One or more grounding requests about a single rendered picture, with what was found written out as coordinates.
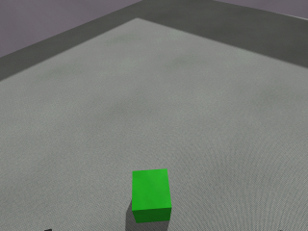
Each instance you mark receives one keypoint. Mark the carton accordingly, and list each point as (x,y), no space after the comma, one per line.
(151,199)

